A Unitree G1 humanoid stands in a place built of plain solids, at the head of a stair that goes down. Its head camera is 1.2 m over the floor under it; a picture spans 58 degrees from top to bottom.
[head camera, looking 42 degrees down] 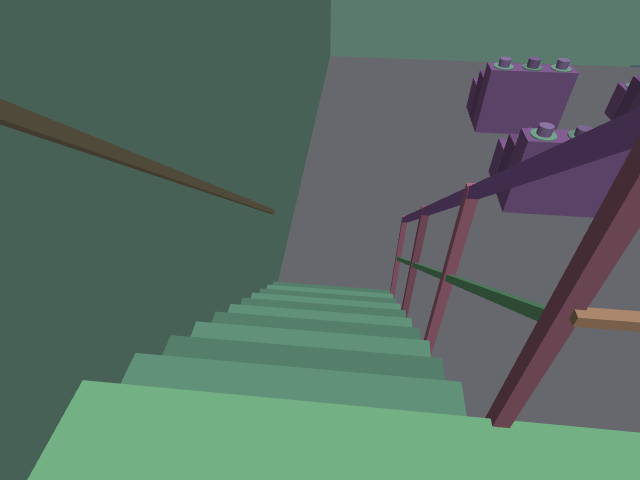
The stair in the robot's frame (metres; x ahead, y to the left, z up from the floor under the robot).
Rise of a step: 0.22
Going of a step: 0.24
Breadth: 1.21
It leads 6 degrees to the right of straight ahead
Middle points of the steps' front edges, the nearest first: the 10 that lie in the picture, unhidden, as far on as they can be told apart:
0.64 0.12 0.00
0.87 0.10 -0.21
1.11 0.07 -0.43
1.35 0.05 -0.64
1.59 0.02 -0.86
1.82 0.00 -1.07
2.06 -0.02 -1.29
2.30 -0.05 -1.50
2.54 -0.07 -1.72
2.78 -0.09 -1.93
